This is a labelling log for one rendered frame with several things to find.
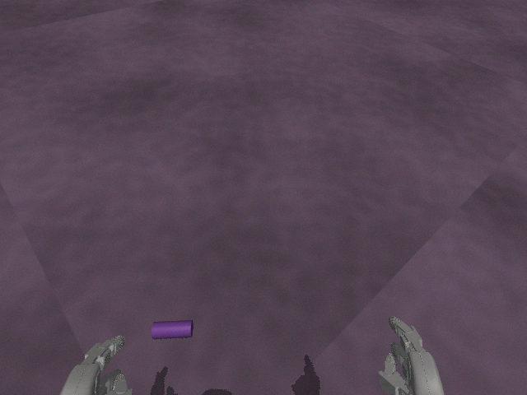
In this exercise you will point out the can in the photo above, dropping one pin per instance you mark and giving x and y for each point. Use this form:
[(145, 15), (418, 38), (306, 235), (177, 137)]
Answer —
[(169, 329)]

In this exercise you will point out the left robot hand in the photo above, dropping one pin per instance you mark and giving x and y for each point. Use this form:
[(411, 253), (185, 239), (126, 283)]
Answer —
[(84, 379)]

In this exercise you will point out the right robot hand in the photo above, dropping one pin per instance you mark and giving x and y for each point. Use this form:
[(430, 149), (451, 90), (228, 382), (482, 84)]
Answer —
[(419, 367)]

